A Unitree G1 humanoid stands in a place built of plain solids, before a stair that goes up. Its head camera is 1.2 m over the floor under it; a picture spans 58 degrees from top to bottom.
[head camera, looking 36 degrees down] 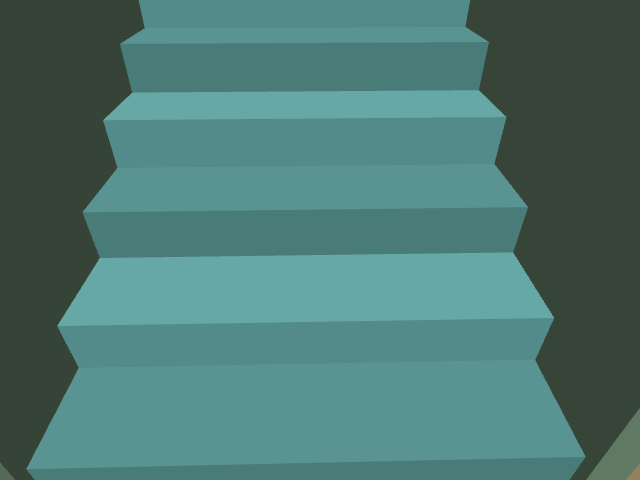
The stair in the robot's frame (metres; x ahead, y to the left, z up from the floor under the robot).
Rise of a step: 0.17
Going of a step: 0.29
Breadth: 1.33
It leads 1 degrees to the left of straight ahead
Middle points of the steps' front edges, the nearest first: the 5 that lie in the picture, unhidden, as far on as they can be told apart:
0.52 0.03 0.17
0.81 0.03 0.34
1.09 0.04 0.52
1.38 0.04 0.69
1.67 0.05 0.86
